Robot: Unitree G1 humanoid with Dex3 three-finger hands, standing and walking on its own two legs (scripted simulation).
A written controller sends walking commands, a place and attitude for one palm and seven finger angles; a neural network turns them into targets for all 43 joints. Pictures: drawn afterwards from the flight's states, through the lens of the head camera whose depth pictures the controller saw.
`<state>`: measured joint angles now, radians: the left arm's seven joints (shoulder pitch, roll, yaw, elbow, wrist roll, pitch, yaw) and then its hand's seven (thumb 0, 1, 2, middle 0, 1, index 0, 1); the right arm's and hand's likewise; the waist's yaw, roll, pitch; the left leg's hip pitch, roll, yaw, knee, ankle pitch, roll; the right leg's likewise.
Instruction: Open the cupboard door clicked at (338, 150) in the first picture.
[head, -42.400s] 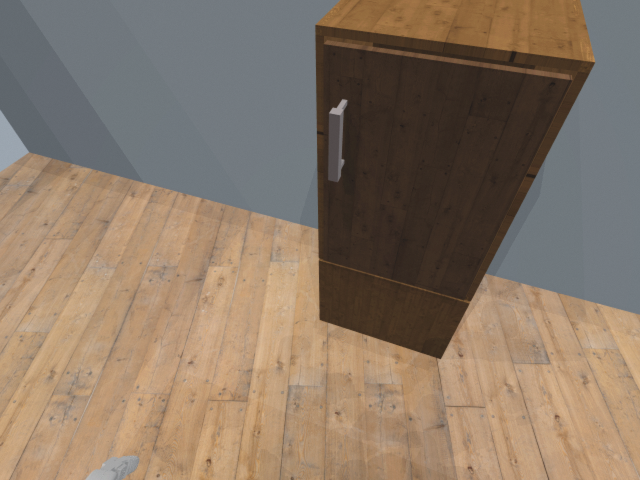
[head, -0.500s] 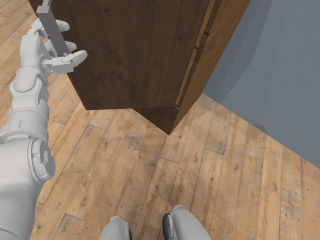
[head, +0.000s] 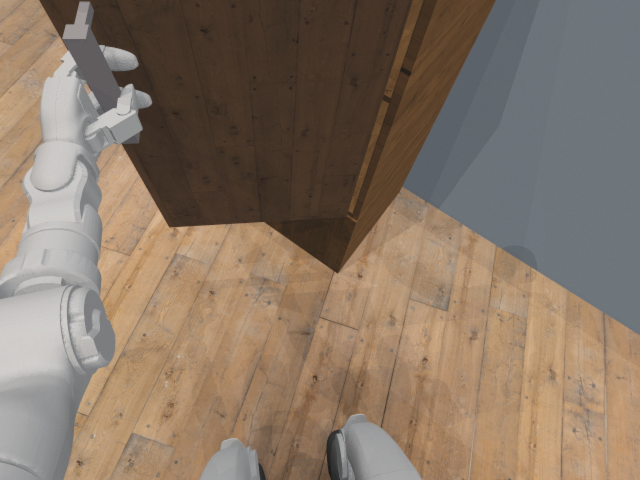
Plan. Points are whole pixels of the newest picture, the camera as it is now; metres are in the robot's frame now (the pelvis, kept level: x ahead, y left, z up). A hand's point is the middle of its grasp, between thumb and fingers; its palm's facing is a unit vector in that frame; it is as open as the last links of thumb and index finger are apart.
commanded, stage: pull the door open along its arc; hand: left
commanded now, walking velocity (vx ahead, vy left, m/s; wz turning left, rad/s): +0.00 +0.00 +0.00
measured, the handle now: (109, 79) +0.58 +0.19 +0.09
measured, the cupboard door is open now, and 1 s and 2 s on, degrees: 42 86 86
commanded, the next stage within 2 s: open thumb and fingers to let go in 0.80 s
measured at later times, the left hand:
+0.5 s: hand (172, 225) +0.39 +0.11 +0.09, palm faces +0.14 -0.98 +0.11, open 6.0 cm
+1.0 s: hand (260, 287) +0.31 +0.03 +0.09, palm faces +0.39 -0.92 -0.04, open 6.1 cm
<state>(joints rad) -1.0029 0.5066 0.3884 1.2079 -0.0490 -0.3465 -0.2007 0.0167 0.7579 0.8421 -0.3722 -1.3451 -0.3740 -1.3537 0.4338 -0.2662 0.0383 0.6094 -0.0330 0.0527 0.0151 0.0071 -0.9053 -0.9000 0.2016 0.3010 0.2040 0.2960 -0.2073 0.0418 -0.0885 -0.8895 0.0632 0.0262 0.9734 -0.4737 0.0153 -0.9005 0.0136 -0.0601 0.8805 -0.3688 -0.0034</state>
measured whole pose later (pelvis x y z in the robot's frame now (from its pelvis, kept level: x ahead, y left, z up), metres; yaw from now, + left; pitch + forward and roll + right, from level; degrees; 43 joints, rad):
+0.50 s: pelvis +0.02 +0.00 +0.02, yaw +0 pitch +14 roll -1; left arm -0.20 0.04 0.10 0.36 -0.15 -0.29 0.12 0.04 0.69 0.71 -0.36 -1.35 -0.37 -1.35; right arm 0.31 -0.23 -0.02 0.54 0.00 0.02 0.07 0.01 -0.91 -0.90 0.20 0.30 0.20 0.30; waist -0.05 0.05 -0.13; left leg -0.62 0.05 0.06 0.82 -0.45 0.01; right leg -0.66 0.01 -0.03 0.77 -0.36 0.00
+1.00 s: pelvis +0.01 -0.05 +0.02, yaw +4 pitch +8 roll +1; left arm 0.04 -0.10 -0.23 0.12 0.08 -0.14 0.57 0.03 0.66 0.77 -0.36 -1.30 -0.37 -1.34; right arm 0.15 -0.19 0.01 0.58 -0.08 0.04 0.00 0.01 -0.91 -0.90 0.20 0.30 0.20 0.30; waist -0.01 0.05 -0.08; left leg -0.51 0.04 -0.03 0.81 -0.43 -0.05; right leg -0.54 0.00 -0.11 0.82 -0.42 -0.07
